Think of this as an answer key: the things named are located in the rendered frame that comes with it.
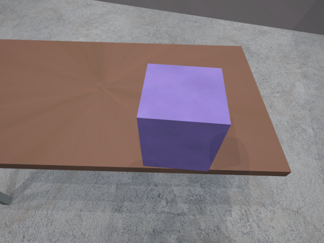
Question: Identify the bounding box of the table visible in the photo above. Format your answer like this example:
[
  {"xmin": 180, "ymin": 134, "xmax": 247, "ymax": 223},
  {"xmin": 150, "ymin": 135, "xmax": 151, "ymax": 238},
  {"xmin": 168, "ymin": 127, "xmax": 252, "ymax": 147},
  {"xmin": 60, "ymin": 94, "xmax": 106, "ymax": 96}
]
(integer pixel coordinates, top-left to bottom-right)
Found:
[{"xmin": 0, "ymin": 39, "xmax": 291, "ymax": 205}]

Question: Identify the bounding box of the carton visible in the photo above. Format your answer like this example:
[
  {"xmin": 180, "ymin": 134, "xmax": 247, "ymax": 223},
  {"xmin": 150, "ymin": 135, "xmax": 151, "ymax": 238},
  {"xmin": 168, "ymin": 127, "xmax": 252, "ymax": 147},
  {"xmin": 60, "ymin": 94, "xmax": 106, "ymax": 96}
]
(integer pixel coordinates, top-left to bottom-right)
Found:
[{"xmin": 137, "ymin": 64, "xmax": 231, "ymax": 171}]

